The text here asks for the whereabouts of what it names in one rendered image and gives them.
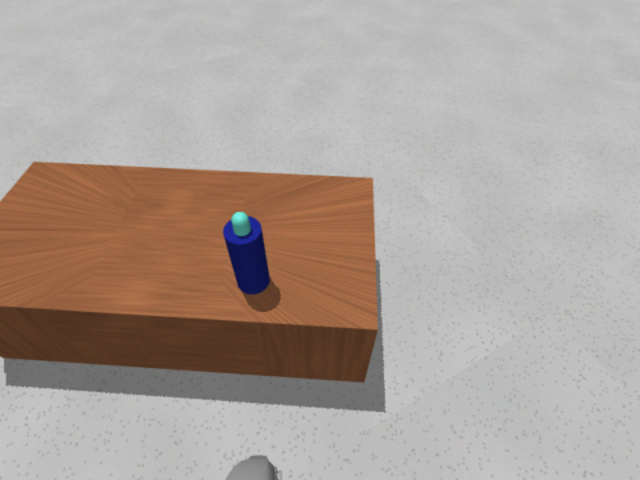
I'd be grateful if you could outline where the bottle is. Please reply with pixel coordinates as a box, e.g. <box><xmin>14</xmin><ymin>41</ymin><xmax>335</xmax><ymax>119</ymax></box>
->
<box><xmin>223</xmin><ymin>212</ymin><xmax>270</xmax><ymax>294</ymax></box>

